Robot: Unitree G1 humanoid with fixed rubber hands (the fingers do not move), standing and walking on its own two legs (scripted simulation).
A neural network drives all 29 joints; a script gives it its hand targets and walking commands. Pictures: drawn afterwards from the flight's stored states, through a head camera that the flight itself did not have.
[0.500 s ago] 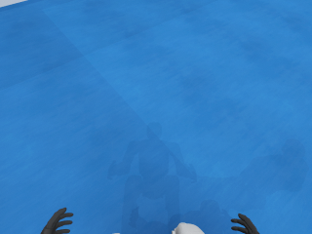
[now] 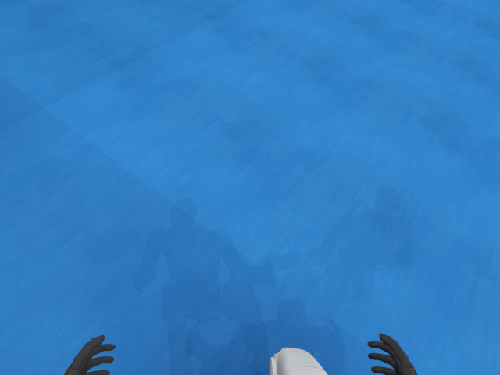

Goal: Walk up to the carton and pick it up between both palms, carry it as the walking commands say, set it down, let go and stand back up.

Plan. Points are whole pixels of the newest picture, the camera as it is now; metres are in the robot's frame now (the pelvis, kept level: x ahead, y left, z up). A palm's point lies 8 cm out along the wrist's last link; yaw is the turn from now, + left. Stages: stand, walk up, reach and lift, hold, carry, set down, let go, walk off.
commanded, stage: walk up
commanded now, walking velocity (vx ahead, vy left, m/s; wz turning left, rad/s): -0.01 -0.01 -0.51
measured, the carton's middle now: out of the picture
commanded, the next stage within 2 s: none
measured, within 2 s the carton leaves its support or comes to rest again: neither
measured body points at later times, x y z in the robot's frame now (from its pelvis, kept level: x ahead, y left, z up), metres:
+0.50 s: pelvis +0.03 +0.02 +0.00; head +0.07 +0.04 +0.44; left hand +0.19 +0.25 -0.14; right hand +0.08 -0.27 -0.11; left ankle +0.01 +0.12 -0.73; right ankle -0.02 -0.13 -0.67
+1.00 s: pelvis +0.05 +0.02 -0.01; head +0.09 +0.01 +0.44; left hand +0.25 +0.23 -0.13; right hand +0.07 -0.27 -0.12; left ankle +0.07 +0.13 -0.72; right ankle +0.00 -0.12 -0.73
